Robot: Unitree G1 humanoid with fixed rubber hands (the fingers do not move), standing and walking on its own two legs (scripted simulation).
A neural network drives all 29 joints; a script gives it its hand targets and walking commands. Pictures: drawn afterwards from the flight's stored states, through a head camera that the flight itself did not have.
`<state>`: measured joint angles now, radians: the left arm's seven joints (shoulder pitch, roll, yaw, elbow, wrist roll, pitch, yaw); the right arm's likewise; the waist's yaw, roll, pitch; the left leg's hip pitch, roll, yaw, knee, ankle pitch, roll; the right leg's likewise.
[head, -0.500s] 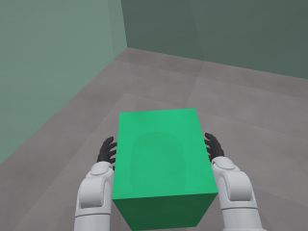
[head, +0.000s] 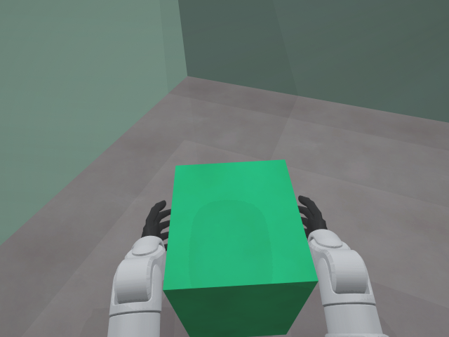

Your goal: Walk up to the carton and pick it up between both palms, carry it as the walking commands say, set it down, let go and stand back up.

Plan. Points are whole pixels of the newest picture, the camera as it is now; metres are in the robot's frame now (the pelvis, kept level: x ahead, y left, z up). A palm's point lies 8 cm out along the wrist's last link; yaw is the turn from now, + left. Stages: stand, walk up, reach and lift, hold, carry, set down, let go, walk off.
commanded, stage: carry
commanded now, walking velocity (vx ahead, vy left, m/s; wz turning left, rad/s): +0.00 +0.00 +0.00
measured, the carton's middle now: (235, 256) +0.27 +0.00 +0.00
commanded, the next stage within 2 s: hold in 1.90 s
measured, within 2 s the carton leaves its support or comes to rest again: neither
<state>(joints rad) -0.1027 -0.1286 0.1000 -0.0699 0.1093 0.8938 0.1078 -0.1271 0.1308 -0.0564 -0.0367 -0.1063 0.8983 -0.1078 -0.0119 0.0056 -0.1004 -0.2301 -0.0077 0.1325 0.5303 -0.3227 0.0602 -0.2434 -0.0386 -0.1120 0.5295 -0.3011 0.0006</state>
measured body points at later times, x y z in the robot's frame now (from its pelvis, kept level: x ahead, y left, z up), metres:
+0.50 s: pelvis -0.03 +0.01 +0.00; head -0.06 +0.01 +0.45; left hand +0.25 +0.16 +0.05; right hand +0.25 -0.13 +0.05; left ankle -0.02 +0.07 -0.73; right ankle -0.01 -0.11 -0.73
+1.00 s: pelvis -0.05 +0.02 +0.00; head -0.07 +0.02 +0.45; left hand +0.24 +0.17 +0.04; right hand +0.24 -0.12 +0.04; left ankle -0.02 +0.07 -0.73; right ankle -0.01 -0.11 -0.73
